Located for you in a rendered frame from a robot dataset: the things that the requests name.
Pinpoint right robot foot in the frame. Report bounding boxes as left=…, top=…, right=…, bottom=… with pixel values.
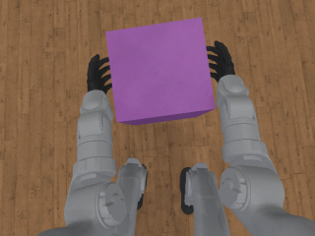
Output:
left=179, top=167, right=194, bottom=214

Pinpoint robot right upper arm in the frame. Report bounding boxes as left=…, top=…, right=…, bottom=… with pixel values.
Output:
left=219, top=164, right=315, bottom=236

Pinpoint robot left upper arm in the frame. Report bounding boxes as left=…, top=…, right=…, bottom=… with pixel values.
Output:
left=36, top=181, right=127, bottom=236

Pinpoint robot left thigh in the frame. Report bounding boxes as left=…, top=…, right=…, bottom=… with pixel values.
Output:
left=111, top=162, right=147, bottom=236

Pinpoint robot left forearm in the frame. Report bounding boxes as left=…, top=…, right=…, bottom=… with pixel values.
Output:
left=64, top=89, right=117, bottom=217

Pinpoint left robot hand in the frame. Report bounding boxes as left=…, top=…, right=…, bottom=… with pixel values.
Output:
left=87, top=54, right=112, bottom=94

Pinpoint robot right forearm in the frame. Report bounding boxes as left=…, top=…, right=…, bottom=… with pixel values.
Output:
left=216, top=75, right=284, bottom=192

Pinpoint right robot hand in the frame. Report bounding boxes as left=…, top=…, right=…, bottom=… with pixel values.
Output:
left=206, top=40, right=235, bottom=83

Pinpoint carton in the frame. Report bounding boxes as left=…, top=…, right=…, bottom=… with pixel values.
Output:
left=105, top=17, right=216, bottom=126

